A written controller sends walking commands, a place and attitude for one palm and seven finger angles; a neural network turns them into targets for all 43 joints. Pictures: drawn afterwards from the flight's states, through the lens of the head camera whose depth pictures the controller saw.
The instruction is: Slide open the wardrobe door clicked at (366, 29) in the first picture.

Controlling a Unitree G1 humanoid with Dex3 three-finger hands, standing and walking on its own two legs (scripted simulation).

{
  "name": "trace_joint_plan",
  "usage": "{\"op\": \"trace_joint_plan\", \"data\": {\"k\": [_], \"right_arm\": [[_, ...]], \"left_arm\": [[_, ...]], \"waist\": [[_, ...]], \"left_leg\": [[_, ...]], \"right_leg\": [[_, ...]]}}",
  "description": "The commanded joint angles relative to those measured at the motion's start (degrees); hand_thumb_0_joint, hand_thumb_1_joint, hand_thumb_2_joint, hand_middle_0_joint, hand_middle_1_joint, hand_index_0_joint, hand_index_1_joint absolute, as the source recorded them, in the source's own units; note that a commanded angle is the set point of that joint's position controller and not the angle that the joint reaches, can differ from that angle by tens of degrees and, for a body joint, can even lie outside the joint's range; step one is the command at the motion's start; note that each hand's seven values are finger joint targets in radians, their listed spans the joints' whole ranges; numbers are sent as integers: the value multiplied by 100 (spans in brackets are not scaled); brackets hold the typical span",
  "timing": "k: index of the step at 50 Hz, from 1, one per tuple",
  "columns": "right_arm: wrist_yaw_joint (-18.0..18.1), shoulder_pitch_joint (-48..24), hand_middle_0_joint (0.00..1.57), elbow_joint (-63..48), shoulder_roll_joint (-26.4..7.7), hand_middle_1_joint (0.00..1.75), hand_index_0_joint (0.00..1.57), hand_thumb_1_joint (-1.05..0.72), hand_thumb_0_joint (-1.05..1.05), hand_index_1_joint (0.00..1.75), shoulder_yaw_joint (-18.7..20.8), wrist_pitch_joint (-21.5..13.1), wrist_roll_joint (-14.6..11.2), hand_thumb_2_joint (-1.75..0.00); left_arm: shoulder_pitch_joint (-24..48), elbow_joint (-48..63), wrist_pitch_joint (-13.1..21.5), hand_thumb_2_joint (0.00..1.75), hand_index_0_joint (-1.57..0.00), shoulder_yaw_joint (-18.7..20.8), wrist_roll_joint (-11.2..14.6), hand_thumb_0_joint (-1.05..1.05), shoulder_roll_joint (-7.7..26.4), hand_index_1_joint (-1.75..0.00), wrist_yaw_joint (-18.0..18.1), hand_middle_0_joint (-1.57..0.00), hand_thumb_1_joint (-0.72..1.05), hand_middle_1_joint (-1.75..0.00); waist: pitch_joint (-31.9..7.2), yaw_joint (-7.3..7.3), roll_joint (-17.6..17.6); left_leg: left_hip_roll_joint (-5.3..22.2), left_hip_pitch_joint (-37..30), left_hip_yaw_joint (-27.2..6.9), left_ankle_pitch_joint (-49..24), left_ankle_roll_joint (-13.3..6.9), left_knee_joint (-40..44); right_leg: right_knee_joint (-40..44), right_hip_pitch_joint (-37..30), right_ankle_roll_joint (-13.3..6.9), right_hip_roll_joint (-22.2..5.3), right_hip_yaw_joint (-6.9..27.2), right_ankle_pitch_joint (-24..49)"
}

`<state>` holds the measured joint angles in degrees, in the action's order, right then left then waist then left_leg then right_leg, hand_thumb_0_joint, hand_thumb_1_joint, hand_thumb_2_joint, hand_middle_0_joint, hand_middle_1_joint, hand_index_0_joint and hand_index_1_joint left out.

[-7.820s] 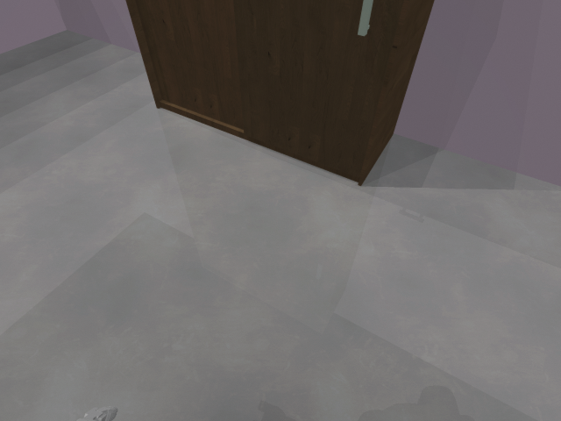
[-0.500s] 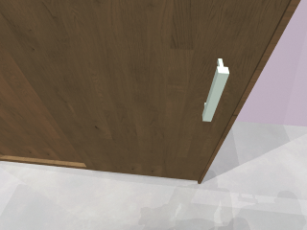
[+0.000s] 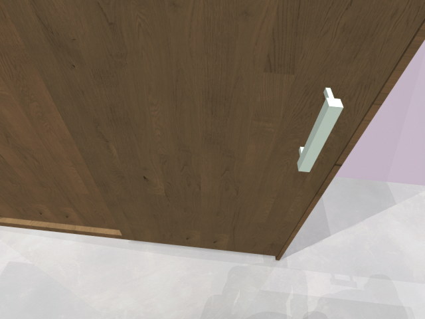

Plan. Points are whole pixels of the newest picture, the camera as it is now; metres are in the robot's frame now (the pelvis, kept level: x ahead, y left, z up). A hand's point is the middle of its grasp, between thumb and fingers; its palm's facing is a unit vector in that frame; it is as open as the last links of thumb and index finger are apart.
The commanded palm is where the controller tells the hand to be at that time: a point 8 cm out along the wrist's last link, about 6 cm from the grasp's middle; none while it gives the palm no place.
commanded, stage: come to a stop and stand still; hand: right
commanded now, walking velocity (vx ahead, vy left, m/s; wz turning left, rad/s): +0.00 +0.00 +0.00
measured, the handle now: (315, 132) +0.50 -0.19 +0.09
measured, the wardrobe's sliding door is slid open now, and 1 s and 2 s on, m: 0.00 0.00 0.00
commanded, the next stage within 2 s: look again from close up in 0.80 s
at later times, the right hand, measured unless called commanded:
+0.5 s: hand out of the picture +0.01 -0.22 -0.19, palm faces +0.03 +0.98 -0.18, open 7.4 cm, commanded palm none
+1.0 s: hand out of the picture -0.04 -0.23 -0.19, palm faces +0.03 +0.99 -0.12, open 7.4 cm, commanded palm none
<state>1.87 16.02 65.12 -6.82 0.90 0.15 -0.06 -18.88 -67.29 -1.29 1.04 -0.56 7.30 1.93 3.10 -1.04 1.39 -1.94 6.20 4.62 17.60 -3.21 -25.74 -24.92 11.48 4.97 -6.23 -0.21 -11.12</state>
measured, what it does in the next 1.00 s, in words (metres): shifts its weight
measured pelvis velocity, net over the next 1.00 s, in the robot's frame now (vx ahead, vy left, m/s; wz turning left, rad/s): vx -0.01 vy -0.07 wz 0.02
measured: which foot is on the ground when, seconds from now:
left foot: down 0.00-1.00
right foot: down 0.00-1.00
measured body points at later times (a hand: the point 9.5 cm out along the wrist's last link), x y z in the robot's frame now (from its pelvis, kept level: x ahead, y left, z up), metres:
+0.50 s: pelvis +0.00 -0.06 -0.01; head -0.01 -0.07 +0.44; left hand +0.04 +0.18 -0.15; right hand +0.00 -0.28 -0.17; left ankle -0.04 +0.08 -0.74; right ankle +0.02 -0.16 -0.74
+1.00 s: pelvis -0.01 -0.07 -0.01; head -0.02 -0.09 +0.44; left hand -0.03 +0.16 -0.15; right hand -0.04 -0.28 -0.18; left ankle -0.03 +0.04 -0.74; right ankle +0.02 -0.16 -0.74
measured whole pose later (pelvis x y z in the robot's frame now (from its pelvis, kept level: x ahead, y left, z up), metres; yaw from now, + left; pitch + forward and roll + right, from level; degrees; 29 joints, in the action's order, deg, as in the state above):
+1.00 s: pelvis -0.01 -0.07 -0.01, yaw +1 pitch -2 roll +1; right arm 1.6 23.2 60.9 -8.1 -0.2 0.3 0.7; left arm -20.2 -60.7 -0.2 0.0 -0.8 8.0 1.1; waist -0.2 0.2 -1.7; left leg 0.1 10.7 4.7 17.7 -0.4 -30.1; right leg -32.9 16.1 -2.0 -1.2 -3.6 -14.4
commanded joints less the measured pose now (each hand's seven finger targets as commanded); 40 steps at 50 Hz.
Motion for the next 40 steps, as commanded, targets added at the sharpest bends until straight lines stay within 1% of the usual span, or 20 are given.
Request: {"op": "trace_joint_plan", "data": {"k": [1,12,13,14,15,16,17,18,19,21,25,28,30,32,34,36,37,38,39,40], "right_arm": [[40,380,20,-158,-621,30,20,-90,0,30,123,-91,27,-90],[59,511,20,-121,-545,30,20,-90,0,30,103,-93,54,-90],[273,1206,20,50,-763,30,20,-90,0,30,116,-297,136,-90],[267,994,20,-137,-991,30,20,-90,0,30,146,-381,173,-90],[247,974,20,-324,-944,30,20,-90,0,30,130,-395,189,-90],[233,770,20,-433,-859,30,20,-90,0,30,81,-382,146,-90],[214,716,20,-520,-851,30,20,-90,0,30,72,-372,103,-90],[194,619,20,-590,-791,30,20,-90,0,30,60,-315,71,-90],[189,629,20,-663,-670,30,20,-90,0,30,38,-221,106,-90],[166,723,20,-657,-651,30,20,-90,0,30,7,-115,141,-90],[75,693,20,-696,-689,30,20,-90,0,30,-23,-16,158,-90],[-14,689,20,-923,-687,30,20,-90,0,30,14,103,215,-90],[-68,722,20,-1026,-681,30,20,-90,0,30,44,127,250,-90],[-122,719,20,-1118,-627,30,20,-90,0,30,78,140,231,-90],[-161,826,20,-1132,-596,30,20,-90,0,30,83,106,217,-90],[-157,1036,20,-1042,-573,30,20,-90,0,30,108,85,207,-90],[-138,1169,20,-989,-638,30,20,-90,0,30,124,69,205,-90],[-106,1313,20,-962,-790,30,20,-90,0,30,146,53,212,-90],[-56,1311,20,-932,-963,30,20,-90,0,30,157,-25,183,-90],[-3,1186,20,-964,-1036,30,20,-90,0,30,175,-85,133,-90]], "left_arm": [[-220,148,130,90,-20,33,-12,0,374,-30,55,-20,90,-30],[-52,229,162,90,-20,53,3,0,427,-30,76,-20,90,-30],[813,712,255,90,-20,62,47,0,574,-30,8,-20,90,-30],[578,1056,232,90,-20,1,20,0,371,-30,-13,-20,90,-30],[160,1044,287,90,-20,35,13,0,268,-30,-15,-20,90,-30],[-42,977,302,90,-20,51,24,0,372,-30,-6,-20,90,-30],[-150,920,311,90,-20,68,26,0,428,-30,-6,-20,90,-30],[-207,906,317,90,-20,85,25,0,584,-30,3,-20,90,-30],[-133,949,325,90,-20,83,-3,0,661,-30,8,-20,90,-30],[150,1070,291,90,-20,43,-10,0,749,-30,9,-20,90,-30],[155,1201,222,90,-20,69,-48,0,900,-30,-24,-20,90,-30],[99,1318,144,90,-20,211,-103,0,1276,-30,-3,-20,90,-30],[101,1397,123,90,-20,264,-125,0,1377,-30,21,-20,90,-30],[123,1449,116,90,-20,273,-148,0,1380,-30,22,-20,90,-30],[175,1450,126,90,-20,239,-153,0,1336,-30,24,-20,90,-30],[230,1419,116,90,-20,214,-126,0,1214,-30,18,-20,90,-30],[277,1424,115,90,-20,177,-114,0,1081,-30,5,-20,90,-30],[310,1459,109,90,-20,134,-96,0,906,-30,-20,-20,90,-30],[376,1502,102,90,-20,56,-97,0,654,-30,-45,-20,90,-30],[449,1497,115,90,-20,43,-74,0,576,-30,-80,-20,90,-30]], "waist": [[183,74,-211],[224,79,-162],[294,467,-662],[157,87,-744],[-655,-4,-1228],[-1012,-84,-1206],[-1117,-95,-1066],[-973,-94,-646],[-608,28,-89],[159,147,601],[417,88,124],[472,46,628],[254,57,585],[88,62,532],[-109,143,470],[-19,238,314],[81,300,114],[150,349,-313],[254,353,-1238],[430,305,-1522]], "left_leg": [[860,619,-674,-1194,73,867],[795,553,-563,-1536,155,685],[1326,508,-1386,-5050,636,746],[1620,-277,-1174,-7140,407,268],[1580,-708,-923,-7623,103,-284],[1345,-864,-582,-7166,10,-608],[1176,-663,-601,-6266,45,-762],[1026,-233,-534,-4617,97,-698],[846,216,-509,-2822,128,-446],[643,624,-507,-854,142,-32],[502,823,-429,246,157,59],[223,1223,-73,691,195,-740],[222,1451,-79,784,153,-1301],[259,1485,-155,946,129,-1523],[228,1111,-150,761,118,-1016],[174,397,-122,344,103,-205],[308,151,-345,489,39,115],[706,130,-977,1115,-155,525],[1250,223,-1870,2042,-439,1213],[1839,760,-2455,2220,-667,1770]], "right_leg": [[72,-265,-322,1,-118,750],[111,-339,-377,-29,-76,960],[-1486,488,-292,88,-354,196],[-1459,962,-362,394,-269,-877],[-1087,792,-531,374,-323,-1024],[-712,440,-540,506,-353,-560],[-439,94,-577,494,-308,115],[-377,-125,-658,208,-118,995],[-430,-115,-725,-68,70,1682],[-257,337,-799,-128,356,1607],[323,707,-819,-131,625,-634],[1224,870,-1087,-620,1422,-2410],[1239,716,-1335,-894,1691,-2307],[1223,725,-1470,-992,1682,-2202],[1048,794,-1428,-875,1417,-1946],[832,1324,-1201,-603,1044,-2157],[625,1649,-1038,-323,771,-2346],[86,1973,-861,80,376,-2375],[-783,2224,-698,506,-140,-1915],[-1587,1947,-674,523,-306,-1467]]}}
